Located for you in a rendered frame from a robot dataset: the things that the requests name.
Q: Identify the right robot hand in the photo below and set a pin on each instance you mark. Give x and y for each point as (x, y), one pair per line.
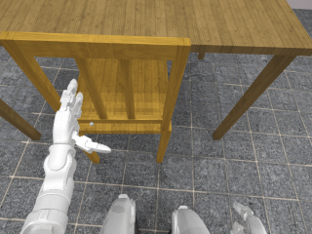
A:
(253, 224)

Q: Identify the robot left forearm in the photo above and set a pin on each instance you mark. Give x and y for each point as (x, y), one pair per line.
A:
(49, 215)

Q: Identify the left robot hand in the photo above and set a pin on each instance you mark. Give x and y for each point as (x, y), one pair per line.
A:
(66, 121)

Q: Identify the table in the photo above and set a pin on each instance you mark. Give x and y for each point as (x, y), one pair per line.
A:
(247, 27)

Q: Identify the chair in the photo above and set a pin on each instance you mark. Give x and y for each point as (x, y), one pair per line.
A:
(123, 79)

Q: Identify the robot left thigh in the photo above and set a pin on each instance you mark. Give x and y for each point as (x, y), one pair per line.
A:
(120, 216)

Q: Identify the left robot shin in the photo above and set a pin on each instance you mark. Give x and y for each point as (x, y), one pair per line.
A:
(131, 227)

